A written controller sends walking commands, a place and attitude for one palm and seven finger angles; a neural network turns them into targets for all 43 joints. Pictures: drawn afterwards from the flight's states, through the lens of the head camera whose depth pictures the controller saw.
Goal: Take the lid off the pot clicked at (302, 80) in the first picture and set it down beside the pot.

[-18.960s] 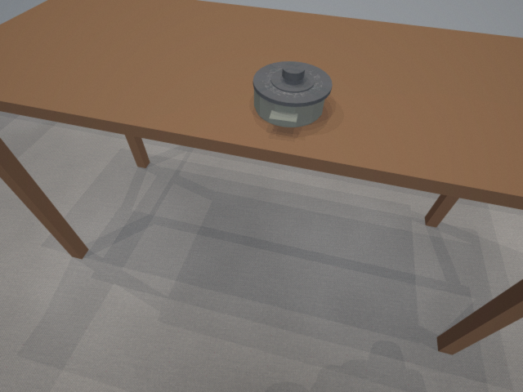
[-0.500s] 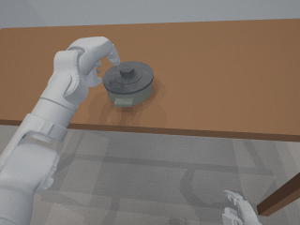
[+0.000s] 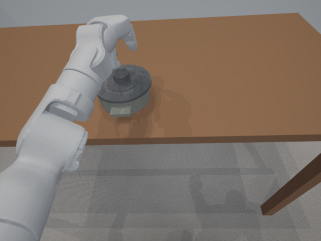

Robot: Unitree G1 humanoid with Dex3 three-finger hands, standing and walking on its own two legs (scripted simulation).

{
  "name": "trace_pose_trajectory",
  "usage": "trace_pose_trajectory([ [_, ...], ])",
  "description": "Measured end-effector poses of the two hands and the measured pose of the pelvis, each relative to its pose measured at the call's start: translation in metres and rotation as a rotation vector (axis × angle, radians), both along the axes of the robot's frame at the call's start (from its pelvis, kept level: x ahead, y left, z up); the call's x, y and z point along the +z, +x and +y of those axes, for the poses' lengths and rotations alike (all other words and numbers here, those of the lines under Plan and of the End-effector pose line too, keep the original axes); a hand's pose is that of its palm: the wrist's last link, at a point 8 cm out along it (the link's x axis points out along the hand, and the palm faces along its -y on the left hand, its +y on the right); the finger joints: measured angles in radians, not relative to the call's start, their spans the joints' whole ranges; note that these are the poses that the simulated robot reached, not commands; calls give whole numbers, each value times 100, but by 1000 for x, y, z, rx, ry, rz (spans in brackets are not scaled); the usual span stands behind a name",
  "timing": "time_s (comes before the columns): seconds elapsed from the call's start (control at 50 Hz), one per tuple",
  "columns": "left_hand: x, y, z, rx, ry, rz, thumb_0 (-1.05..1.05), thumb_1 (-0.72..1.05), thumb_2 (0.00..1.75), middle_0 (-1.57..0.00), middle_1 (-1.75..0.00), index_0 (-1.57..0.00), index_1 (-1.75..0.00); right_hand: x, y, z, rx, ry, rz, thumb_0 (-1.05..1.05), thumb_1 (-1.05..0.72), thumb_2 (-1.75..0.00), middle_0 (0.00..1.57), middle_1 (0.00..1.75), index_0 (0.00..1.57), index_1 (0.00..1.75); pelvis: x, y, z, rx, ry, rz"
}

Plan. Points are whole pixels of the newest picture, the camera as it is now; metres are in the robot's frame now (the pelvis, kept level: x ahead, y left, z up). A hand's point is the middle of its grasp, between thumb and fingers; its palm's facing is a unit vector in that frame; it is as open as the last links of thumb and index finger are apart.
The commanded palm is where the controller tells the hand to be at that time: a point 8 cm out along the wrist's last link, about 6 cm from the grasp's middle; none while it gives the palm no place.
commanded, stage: move the open hand above the knob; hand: left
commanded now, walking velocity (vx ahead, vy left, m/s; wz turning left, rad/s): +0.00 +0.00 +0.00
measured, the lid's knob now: (121, 75) +0.51 +0.09 +0.15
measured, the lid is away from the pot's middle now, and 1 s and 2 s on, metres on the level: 0.00 0.00 0.00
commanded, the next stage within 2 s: lower the open fingers around the knob in 0.62 s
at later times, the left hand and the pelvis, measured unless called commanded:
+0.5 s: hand (107, 61) +0.46 +0.10 +0.23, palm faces -0.26 -0.04 -0.96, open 10.3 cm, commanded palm +0.46 +0.10 +0.29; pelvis -0.01 -0.01 +0.00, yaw +0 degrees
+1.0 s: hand (113, 64) +0.47 +0.10 +0.21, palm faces -0.35 -0.08 -0.94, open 10.3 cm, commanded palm +0.46 +0.10 +0.26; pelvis +0.00 -0.01 +0.00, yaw +0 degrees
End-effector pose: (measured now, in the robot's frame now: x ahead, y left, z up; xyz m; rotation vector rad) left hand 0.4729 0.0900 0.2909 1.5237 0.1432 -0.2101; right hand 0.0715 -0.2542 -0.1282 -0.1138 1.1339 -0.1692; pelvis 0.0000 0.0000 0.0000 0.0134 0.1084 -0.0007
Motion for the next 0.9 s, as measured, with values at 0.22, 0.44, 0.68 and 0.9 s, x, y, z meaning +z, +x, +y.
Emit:
trace_pose_trajectory([
  [0.22, -4, -3, 9, 66, -4, 29, 0, -43, 173, -87, -8, -87, -8, 0, -23, -6, -46, -6, 10, 1, -90, -90, 20, 30, 20, 29, 1, -1, -6, -26, 4, -19],
  [0.44, -5, -16, 18, 75, 28, 38, 0, -43, 173, -87, -8, -87, -8, 12, 13, -15, 0, -35, -87, 0, -90, -90, 20, 30, 20, 29, 1, -8, -11, -4, 1, -33],
  [0.68, -1, -11, 13, 87, 8, 43, 0, -43, 173, -87, -8, -87, -8, 13, 25, -10, 12, -29, -95, 0, -90, -90, 20, 30, 20, 29, 0, -6, -11, -2, 2, -24],
  [0.9, -12, -1, 15, 143, -5, 114, 0, -43, 173, -87, -8, -87, -8, 1, 0, -8, -14, -12, -9, 0, -90, -90, 20, 30, 20, 30, 1, 2, -9, -9, 4, -13],
])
